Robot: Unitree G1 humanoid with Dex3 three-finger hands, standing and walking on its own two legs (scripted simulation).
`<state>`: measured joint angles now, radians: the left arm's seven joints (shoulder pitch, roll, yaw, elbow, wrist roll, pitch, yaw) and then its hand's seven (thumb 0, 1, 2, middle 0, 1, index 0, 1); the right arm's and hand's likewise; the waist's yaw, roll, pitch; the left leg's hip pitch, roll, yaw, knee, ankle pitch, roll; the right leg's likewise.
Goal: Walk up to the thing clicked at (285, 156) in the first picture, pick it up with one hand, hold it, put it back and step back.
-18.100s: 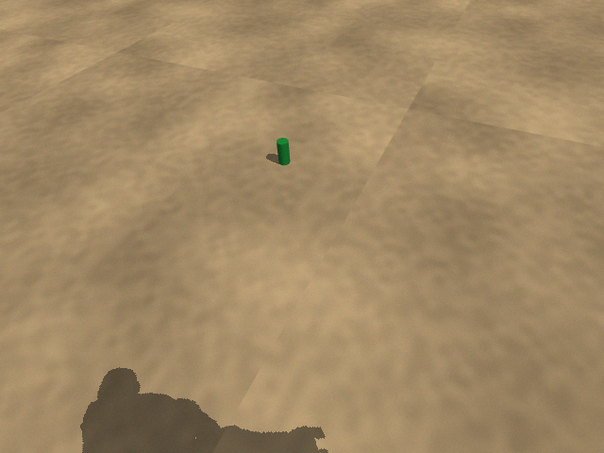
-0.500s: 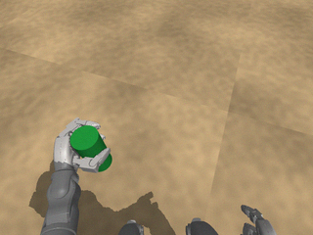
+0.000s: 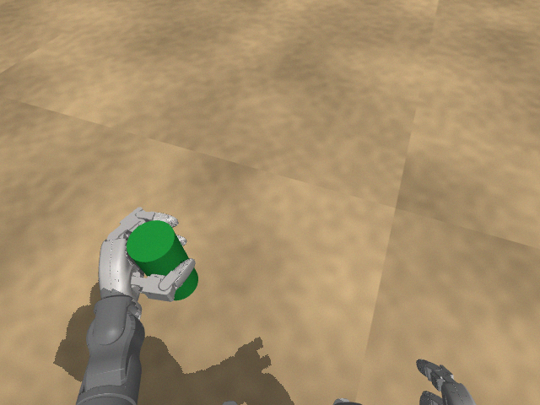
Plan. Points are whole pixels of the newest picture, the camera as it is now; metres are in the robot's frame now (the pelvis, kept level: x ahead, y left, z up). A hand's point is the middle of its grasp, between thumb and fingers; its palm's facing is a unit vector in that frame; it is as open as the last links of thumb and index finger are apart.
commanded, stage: hold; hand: left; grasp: from the side
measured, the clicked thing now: (166, 263) +0.34 +0.17 +0.02
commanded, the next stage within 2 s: none
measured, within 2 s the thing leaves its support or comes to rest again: neither
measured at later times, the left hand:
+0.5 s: hand (162, 255) +0.33 +0.17 +0.07, palm faces +0.10 -1.00 +0.00, open 8.9 cm
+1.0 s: hand (160, 260) +0.32 +0.16 +0.07, palm faces +0.11 -0.99 +0.01, open 8.9 cm
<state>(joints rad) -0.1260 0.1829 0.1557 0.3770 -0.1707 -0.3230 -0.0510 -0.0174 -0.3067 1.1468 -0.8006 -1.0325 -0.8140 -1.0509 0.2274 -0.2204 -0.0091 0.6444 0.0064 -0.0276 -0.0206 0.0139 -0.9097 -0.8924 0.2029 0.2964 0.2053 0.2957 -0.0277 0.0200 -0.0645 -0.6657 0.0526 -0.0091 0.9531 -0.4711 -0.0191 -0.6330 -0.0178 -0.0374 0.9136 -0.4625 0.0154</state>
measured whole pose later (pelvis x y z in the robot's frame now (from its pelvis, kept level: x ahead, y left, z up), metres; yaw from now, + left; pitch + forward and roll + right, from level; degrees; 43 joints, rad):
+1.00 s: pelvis -0.01 +0.00 +0.02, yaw +0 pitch +6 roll -1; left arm -0.12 0.16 0.16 0.39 -0.18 -0.34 -0.06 -0.02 -0.29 1.13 -0.80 -1.03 -0.81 -1.05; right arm 0.22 -0.22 -0.01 0.65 0.01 -0.02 -0.02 0.01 -0.92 -0.90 0.20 0.30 0.20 0.30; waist -0.02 0.02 -0.03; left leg -0.54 0.05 0.00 0.84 -0.41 -0.02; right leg -0.52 -0.02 -0.04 0.81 -0.41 0.01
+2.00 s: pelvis +0.00 +0.00 +0.02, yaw +0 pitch +7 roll -1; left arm -0.11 0.16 0.15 0.41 -0.18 -0.35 -0.06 -0.02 -0.29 1.13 -0.80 -1.03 -0.81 -1.04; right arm 0.23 -0.22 -0.01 0.66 0.01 -0.01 -0.02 0.01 -0.92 -0.90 0.20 0.30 0.20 0.30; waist -0.02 0.02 -0.04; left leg -0.53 0.05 0.00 0.83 -0.41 -0.02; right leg -0.51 -0.02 -0.04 0.80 -0.41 0.01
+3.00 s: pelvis -0.01 +0.00 +0.01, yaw +0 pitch +9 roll -1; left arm -0.15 0.15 0.18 0.52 -0.16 -0.41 -0.04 -0.02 -0.29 1.12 -0.80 -1.03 -0.81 -1.03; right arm 0.21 -0.22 -0.02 0.66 0.00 -0.02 0.00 0.01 -0.89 -0.90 0.20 0.30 0.20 0.30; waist -0.03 0.01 -0.04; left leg -0.62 0.05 -0.01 0.89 -0.42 -0.02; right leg -0.60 -0.02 -0.03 0.86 -0.42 0.01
